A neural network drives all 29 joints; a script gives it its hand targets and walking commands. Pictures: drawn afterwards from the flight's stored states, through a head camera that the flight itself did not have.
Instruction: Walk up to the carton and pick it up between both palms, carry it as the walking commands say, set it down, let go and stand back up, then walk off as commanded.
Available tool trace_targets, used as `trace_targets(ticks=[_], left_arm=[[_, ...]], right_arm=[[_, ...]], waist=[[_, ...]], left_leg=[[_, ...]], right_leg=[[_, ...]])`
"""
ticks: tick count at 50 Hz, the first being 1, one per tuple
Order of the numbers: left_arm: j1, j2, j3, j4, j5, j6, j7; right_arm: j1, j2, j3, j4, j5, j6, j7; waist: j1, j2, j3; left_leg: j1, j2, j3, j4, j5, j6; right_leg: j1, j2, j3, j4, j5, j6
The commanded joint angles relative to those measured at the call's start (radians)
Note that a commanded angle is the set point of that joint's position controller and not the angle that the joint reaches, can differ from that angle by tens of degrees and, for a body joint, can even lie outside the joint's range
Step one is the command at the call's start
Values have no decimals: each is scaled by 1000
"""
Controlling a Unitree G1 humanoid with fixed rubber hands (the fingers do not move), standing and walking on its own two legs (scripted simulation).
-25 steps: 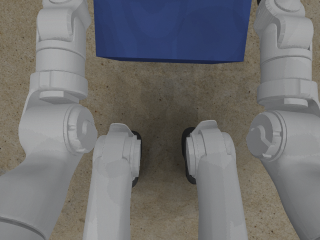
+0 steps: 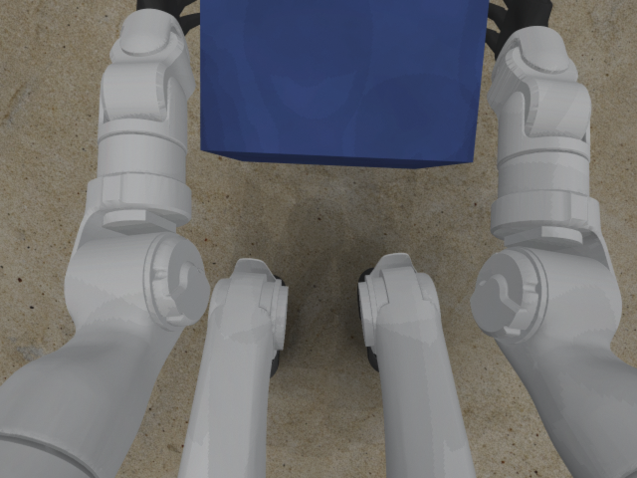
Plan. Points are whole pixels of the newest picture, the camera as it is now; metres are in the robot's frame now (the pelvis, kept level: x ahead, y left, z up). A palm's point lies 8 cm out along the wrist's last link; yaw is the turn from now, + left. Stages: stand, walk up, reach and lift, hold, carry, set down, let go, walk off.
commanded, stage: reach and lift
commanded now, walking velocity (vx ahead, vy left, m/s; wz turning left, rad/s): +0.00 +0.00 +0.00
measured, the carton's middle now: (336, 74) +0.52 -0.04 -0.17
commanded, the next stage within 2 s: none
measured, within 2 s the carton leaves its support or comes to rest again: neither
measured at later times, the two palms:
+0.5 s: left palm (126, 0) +0.54 +0.13 -0.01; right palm (564, 26) +0.50 -0.20 -0.02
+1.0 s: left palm out of the picture +0.51 +0.13 +0.06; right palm out of the picture +0.48 -0.20 +0.06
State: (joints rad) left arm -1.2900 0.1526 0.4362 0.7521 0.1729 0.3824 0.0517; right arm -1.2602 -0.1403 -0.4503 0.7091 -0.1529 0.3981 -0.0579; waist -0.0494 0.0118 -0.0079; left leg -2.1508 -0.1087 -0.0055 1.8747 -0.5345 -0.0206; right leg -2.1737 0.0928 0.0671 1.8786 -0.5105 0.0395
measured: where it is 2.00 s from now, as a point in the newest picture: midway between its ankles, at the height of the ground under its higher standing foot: (323, 341)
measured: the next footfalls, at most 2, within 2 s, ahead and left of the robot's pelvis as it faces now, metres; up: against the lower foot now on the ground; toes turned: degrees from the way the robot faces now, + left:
none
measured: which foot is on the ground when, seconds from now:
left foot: down 0.00-1.00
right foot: down 0.00-1.00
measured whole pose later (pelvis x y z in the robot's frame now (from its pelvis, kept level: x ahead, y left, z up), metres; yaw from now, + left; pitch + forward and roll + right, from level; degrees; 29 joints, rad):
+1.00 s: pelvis +0.02 +0.00 +0.11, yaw -1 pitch +43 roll +1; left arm -1.01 0.04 0.47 0.71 0.24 0.38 0.03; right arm -0.98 -0.02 -0.49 0.66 -0.23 0.40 -0.03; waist -0.04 0.02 -0.21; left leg -1.79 -0.12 -0.05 1.50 -0.46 -0.01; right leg -1.81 0.10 0.09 1.50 -0.45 0.04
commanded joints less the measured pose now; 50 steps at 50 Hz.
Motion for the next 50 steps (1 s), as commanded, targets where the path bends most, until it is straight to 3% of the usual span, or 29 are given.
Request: trace_targets(ticks=[1,2,4,5,6,8,9,11,17,20,27,28,29,32,33,34,37,38,39,40,48,49,50], left_arm=[[-642,-920,-494,-21,-194,-19,-293],[-653,-924,-499,-30,-196,-18,-295],[-617,-946,-489,-13,-193,-16,-298],[-615,-926,-485,-5,-183,-16,-299],[-621,-944,-493,-10,-188,-18,-300],[-591,-966,-489,-6,-187,-18,-301],[-573,-963,-482,4,-173,-17,-301],[-566,-957,-475,10,-171,-18,-301],[-538,-965,-479,-2,-160,-21,-303],[-515,-1001,-504,-29,-181,-24,-304],[-463,-1032,-526,-21,-184,-14,-305],[-461,-1017,-521,-15,-176,-13,-306],[-463,-1026,-515,-10,-170,-14,-305],[-442,-1024,-505,-2,-160,-11,-302],[-422,-1038,-501,7,-149,-8,-301],[-433,-1034,-499,8,-156,-9,-301],[-437,-1032,-495,6,-146,-11,-304],[-413,-1037,-493,7,-145,-10,-305],[-416,-1041,-491,13,-146,-10,-308],[-383,-1040,-476,34,-134,-7,-309],[-350,-1068,-497,5,-135,-12,-320],[-329,-1077,-505,6,-145,-16,-321],[-340,-1085,-522,-24,-157,-18,-320]], right_arm=[[-628,942,485,-42,194,-12,294],[-597,969,479,-15,190,-5,291],[-584,960,460,-19,174,-6,292],[-572,962,457,-7,180,-7,294],[-583,967,466,-24,181,-10,295],[-583,984,475,-38,187,-13,298],[-576,988,476,-33,188,-13,301],[-540,990,458,-3,169,-11,305],[-489,1038,469,8,169,-9,311],[-498,1043,505,-53,192,-14,309],[-463,1029,506,-57,175,-17,311],[-456,1037,502,-47,183,-16,311],[-457,1030,494,-42,169,-18,313],[-429,1039,480,-21,161,-14,317],[-421,1050,479,-16,159,-13,319],[-427,1040,475,-13,155,-12,322],[-408,1058,468,4,144,-10,324],[-402,1071,473,-10,154,-10,323],[-411,1059,471,-14,146,-11,325],[-406,1063,464,2,146,-7,326],[-353,1093,480,-28,134,-15,327],[-339,1092,488,-26,134,-14,327],[-316,1100,493,-36,144,-15,325]], waist=[[-26,-5,-1221],[-18,3,-1231],[-38,0,-1207],[-17,20,-1189],[-29,20,-1217],[-24,20,-1239],[0,36,-1225],[-25,14,-1196],[6,1,-1199],[-4,1,-1273],[-27,9,-1275],[-9,22,-1239],[-27,27,-1231],[-24,26,-1194],[-6,38,-1182],[-23,28,-1168],[-19,29,-1160],[1,31,-1171],[-19,26,-1164],[-2,28,-1139],[-2,15,-1177],[-23,-10,-1177],[-15,3,-1214]], left_leg=[[569,-57,89,-183,272,19],[585,-59,93,-189,274,15],[585,-64,87,-206,268,14],[582,-61,89,-219,268,15],[601,-59,88,-217,271,15],[617,-63,87,-230,289,16],[607,-62,94,-237,296,18],[615,-60,82,-260,291,18],[616,-64,86,-295,288,19],[670,-66,80,-309,335,18],[742,-66,61,-357,340,10],[747,-66,61,-365,327,10],[754,-64,61,-378,319,8],[768,-62,56,-407,296,9],[774,-63,62,-418,298,10],[774,-63,61,-424,275,8],[767,-61,65,-447,259,10],[778,-63,71,-450,266,9],[775,-63,63,-463,249,11],[786,-62,62,-479,251,13],[847,-59,59,-532,296,11],[851,-60,54,-533,298,11],[875,-58,51,-538,308,10]], right_leg=[[775,38,-143,-183,371,0],[798,40,-137,-192,372,-5],[798,42,-142,-213,365,-8],[789,41,-135,-220,365,-10],[796,45,-136,-218,369,-7],[819,46,-139,-230,381,-5],[821,40,-125,-238,396,-9],[801,44,-138,-250,385,-7],[856,46,-121,-289,398,-7],[911,46,-128,-305,453,-3],[920,47,-140,-350,433,-8],[895,46,-134,-358,413,-10],[882,49,-137,-363,398,-12],[879,48,-139,-391,367,-11],[890,48,-131,-402,365,-13],[881,49,-137,-406,342,-12],[908,49,-126,-431,339,-13],[938,46,-118,-443,348,-11],[925,50,-126,-445,332,-11],[927,48,-126,-459,322,-9],[1009,44,-112,-517,375,-10],[1026,48,-122,-525,382,-7],[1066,47,-117,-530,399,-12]])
